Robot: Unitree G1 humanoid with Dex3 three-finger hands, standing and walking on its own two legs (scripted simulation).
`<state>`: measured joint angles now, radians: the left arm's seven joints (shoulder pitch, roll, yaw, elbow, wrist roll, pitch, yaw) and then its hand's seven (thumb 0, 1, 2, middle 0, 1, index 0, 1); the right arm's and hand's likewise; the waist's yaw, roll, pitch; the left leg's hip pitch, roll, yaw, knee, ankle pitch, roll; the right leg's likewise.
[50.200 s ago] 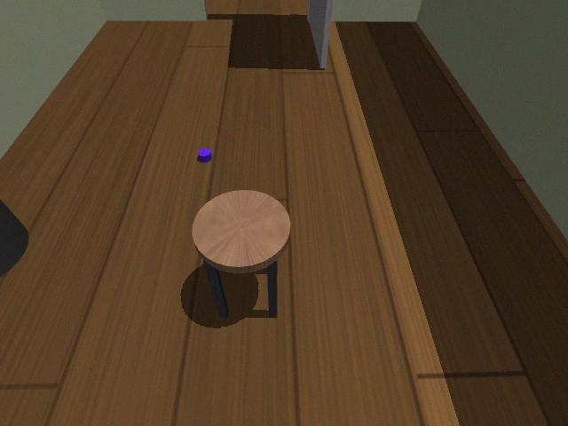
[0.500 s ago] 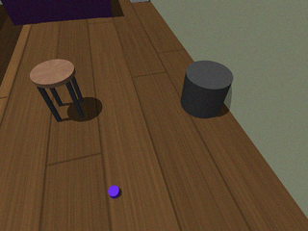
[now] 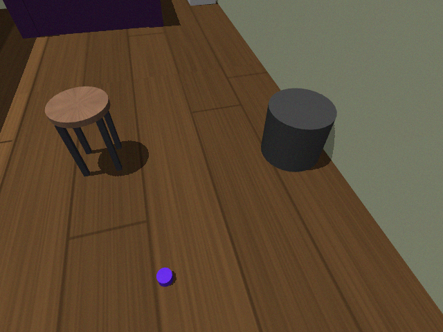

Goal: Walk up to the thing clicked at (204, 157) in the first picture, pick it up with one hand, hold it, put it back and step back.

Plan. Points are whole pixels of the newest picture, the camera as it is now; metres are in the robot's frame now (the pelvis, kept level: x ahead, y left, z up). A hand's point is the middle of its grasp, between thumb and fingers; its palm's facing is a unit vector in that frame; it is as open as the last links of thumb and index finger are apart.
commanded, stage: stand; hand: left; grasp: from above
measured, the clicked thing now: (165, 277) +0.46 +0.26 -0.76
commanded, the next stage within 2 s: rise first in 0.26 s
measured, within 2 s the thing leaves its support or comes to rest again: neither
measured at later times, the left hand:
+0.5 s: hand out of the picture +0.12 +0.25 -0.16, palm faces +0.04 -0.94 -0.33, open 7.8 cm
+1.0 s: hand out of the picture +0.13 +0.26 -0.21, palm faces -0.11 -0.90 -0.43, open 13.6 cm
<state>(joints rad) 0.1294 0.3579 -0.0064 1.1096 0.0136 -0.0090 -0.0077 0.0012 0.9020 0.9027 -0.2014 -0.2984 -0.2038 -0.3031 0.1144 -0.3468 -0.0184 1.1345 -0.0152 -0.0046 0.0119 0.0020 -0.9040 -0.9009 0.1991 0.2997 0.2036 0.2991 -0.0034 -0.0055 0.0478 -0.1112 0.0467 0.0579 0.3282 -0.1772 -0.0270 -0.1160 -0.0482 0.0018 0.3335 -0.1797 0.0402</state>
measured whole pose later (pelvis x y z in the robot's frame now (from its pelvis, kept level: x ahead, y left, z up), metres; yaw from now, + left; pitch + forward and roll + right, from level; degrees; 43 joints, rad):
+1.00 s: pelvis +0.00 +0.01 -0.06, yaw +2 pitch +13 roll -1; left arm 0.15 0.31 0.14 0.66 0.25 0.15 -0.02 -0.01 -0.42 0.95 -0.14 -0.98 -0.13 -1.00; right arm 0.22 -0.25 -0.06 0.64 0.01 -0.10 -0.01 0.01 -0.87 -0.89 0.20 0.30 0.20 0.30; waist -0.02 0.00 -0.08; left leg -0.74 0.05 0.00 0.96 -0.46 -0.02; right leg -0.70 -0.06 -0.02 0.93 -0.45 0.05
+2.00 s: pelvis -0.09 +0.00 -0.35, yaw -1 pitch +34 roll -5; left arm -0.56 0.59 0.12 0.98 0.98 -0.21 0.16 -0.01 -0.45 0.97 -0.15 -1.00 -0.15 -1.01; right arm 0.12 -0.27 -0.06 0.73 -0.04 -0.11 0.06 0.01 -0.88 -0.90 0.20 0.30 0.20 0.30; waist -0.06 0.01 -0.13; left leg -2.03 0.04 -0.11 2.09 -0.66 -0.03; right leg -1.97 -0.04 -0.01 2.05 -0.67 0.05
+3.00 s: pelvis -0.08 +0.01 -0.45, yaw -6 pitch +34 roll -10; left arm -0.98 0.85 0.15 1.44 1.29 -0.26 0.34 0.00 -0.52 0.99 -0.09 -1.01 -0.10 -1.01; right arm 0.14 -0.27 0.07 0.73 -0.18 -0.02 0.14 0.00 -0.91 -0.90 0.20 0.30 0.20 0.30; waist -0.25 -0.02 -0.01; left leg -2.34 0.02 -0.18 2.43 -0.69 -0.01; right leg -2.23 -0.01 -0.03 2.32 -0.69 0.07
